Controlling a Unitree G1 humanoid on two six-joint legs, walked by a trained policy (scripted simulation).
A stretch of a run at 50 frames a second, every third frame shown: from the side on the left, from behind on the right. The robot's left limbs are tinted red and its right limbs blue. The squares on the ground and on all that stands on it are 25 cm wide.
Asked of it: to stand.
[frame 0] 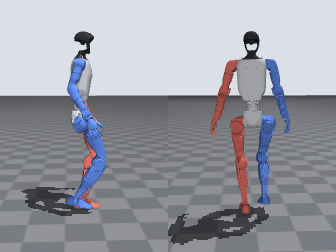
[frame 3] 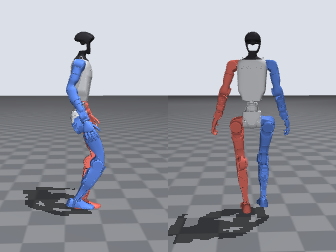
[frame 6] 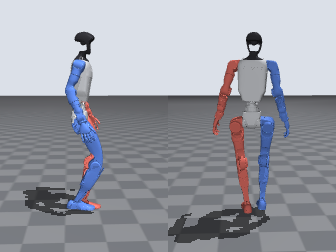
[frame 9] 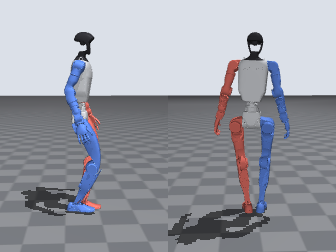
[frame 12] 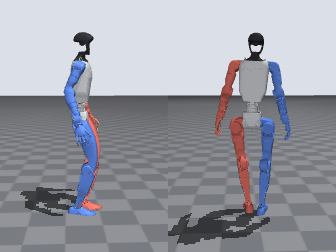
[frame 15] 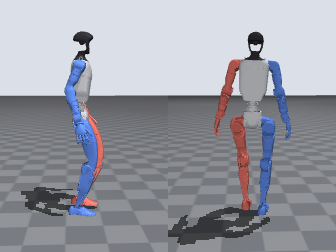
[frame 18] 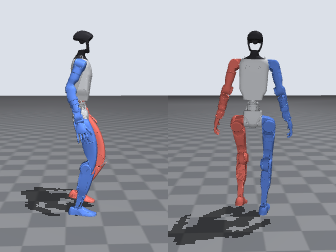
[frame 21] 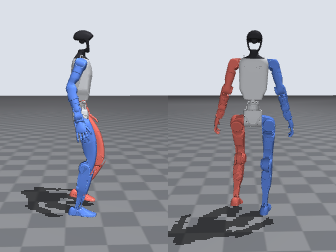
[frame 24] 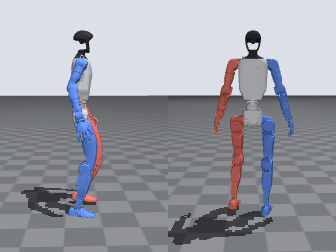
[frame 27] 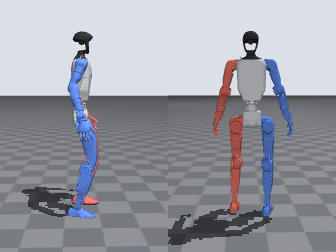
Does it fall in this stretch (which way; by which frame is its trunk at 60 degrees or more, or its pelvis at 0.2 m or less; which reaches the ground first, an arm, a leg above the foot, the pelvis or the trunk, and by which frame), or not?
no
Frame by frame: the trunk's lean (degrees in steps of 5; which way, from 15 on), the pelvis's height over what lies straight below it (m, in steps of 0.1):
0: 5, 0.8
3: 5, 0.8
6: 5, 0.8
9: 5, 0.8
12: 5, 0.8
15: 5, 0.8
18: 5, 0.8
21: 5, 0.8
24: 5, 0.8
27: 0, 0.8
